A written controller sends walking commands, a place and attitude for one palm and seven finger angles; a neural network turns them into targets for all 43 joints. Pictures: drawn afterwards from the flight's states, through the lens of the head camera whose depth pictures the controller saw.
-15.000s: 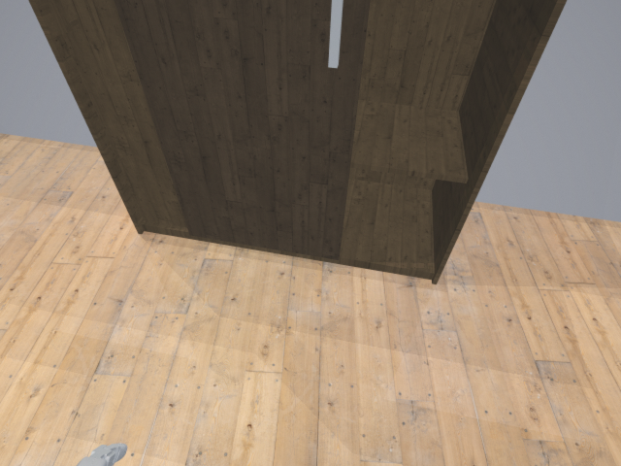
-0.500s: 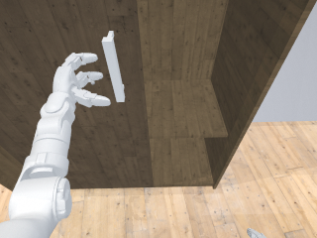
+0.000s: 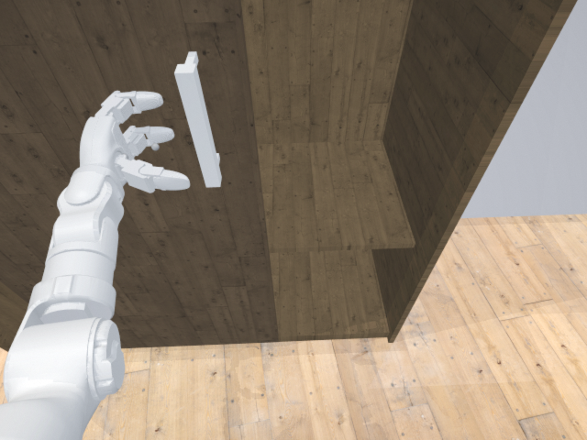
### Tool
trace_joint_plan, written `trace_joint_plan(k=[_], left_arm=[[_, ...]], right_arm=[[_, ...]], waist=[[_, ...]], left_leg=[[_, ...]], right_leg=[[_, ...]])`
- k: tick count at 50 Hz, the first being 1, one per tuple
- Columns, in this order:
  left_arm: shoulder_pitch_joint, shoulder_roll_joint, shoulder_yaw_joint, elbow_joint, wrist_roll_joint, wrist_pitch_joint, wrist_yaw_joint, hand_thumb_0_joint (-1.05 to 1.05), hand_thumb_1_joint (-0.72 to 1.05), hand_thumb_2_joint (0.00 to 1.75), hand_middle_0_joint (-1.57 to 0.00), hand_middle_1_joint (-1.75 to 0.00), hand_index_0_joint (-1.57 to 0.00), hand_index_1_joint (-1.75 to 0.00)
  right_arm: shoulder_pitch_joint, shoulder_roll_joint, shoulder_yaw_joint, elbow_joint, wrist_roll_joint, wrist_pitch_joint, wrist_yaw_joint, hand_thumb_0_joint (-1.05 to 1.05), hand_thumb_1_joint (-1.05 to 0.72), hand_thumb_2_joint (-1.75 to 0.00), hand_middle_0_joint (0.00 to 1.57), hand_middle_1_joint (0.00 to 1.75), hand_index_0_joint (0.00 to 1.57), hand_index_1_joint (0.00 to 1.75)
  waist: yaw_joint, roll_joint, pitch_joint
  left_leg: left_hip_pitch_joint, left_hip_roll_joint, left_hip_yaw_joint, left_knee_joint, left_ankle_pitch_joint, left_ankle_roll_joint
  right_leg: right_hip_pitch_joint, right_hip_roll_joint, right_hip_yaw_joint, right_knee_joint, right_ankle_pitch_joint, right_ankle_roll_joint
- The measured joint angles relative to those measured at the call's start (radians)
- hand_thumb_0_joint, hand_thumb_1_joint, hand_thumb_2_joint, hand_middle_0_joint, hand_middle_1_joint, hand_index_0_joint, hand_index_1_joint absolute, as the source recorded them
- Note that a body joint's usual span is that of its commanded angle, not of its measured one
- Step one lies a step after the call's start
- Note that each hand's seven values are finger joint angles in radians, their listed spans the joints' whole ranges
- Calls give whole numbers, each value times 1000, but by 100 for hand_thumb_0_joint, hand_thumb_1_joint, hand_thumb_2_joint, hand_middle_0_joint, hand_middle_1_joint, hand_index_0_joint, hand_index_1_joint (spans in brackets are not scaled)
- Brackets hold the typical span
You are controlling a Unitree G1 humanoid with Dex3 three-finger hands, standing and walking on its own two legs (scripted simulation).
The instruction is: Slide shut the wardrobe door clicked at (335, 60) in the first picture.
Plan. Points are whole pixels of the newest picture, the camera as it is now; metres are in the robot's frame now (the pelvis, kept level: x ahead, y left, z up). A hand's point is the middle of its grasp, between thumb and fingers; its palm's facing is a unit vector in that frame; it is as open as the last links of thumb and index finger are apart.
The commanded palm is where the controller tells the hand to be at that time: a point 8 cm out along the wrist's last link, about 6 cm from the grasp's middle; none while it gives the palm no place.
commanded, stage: move the hooked fingers beside the handle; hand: left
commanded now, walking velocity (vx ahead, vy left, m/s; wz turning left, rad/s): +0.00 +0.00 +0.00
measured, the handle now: (203, 124) +0.50 +0.12 +0.18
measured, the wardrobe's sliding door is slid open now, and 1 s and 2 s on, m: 0.38 0.38 0.38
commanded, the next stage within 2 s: feel for the door with the fingertips in 0.10 s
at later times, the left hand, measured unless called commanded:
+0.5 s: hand (173, 149) +0.45 +0.15 +0.18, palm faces +0.03 -1.00 +0.02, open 14.0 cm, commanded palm +0.42 +0.21 +0.18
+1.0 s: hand (185, 142) +0.45 +0.14 +0.18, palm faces +0.04 -1.00 +0.00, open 13.8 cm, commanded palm +0.43 +0.20 +0.18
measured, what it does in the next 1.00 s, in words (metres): stands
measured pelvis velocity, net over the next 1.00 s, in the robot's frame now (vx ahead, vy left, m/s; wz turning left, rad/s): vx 0.00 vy -0.01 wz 0.00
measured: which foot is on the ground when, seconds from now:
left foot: down 0.00-1.00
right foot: down 0.00-1.00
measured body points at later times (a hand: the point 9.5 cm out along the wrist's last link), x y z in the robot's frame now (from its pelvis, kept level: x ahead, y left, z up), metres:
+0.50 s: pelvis +0.01 +0.00 +0.00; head +0.02 -0.02 +0.45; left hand +0.44 +0.21 +0.18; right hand +0.10 -0.26 -0.12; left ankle +0.02 +0.12 -0.73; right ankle -0.06 -0.12 -0.73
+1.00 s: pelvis +0.00 -0.01 +0.00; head +0.02 -0.03 +0.45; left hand +0.45 +0.19 +0.19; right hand +0.08 -0.27 -0.12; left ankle +0.02 +0.12 -0.73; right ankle -0.06 -0.12 -0.73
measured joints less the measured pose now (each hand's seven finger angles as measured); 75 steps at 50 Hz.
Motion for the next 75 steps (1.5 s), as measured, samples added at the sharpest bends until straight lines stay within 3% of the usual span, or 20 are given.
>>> trace_joint_plan(k=[18, 33, 40, 59, 75], left_arm=[[30, -33, -16, -61, -6, 33, 13, -2, -50, 30, -30, -120, -30, -120], [49, -109, -57, -143, -2, 51, 72, -2, -50, 30, -30, -120, -30, -120], [12, -90, -42, -89, 11, 63, 77, -2, -50, 30, -33, -121, -32, -121], [2, -81, -37, -42, 17, 22, 84, -2, -50, 30, -31, -120, -30, -120], [13, -132, -83, -93, 7, 43, 112, -2, -50, 30, -30, -120, -30, -120]], right_arm=[[-43, 11, 8, -27, 2, 5, 2, 1, -90, -90, 20, 30, 20, 30], [-58, 17, 2, -17, -5, 8, 10, 1, -90, -90, 20, 30, 20, 30], [-55, 22, 8, -14, -7, 19, 8, 1, -90, -90, 20, 30, 20, 30], [-23, 12, -2, -2, -5, 14, 9, 1, -90, -90, 20, 30, 20, 30], [-54, 21, -1, -2, -4, 0, 13, 1, -90, -90, 20, 30, 20, 30]], waist=[[12, 3, -4], [15, 6, -1], [9, 5, -4], [-1, 3, 2], [14, 6, 2]], left_leg=[[21, 0, -2, -8, -4, -5], [31, -2, -2, -14, -4, -6], [31, 1, 0, -18, 0, -8], [27, 7, 2, -21, 11, -10], [32, 0, 0, -21, 11, -5]], right_leg=[[20, 1, -1, -5, -7, -4], [29, -1, -1, -7, -9, -5], [25, 2, 0, -4, -7, -7], [17, 7, 4, -4, 4, -10], [25, 1, 2, -7, 4, -4]])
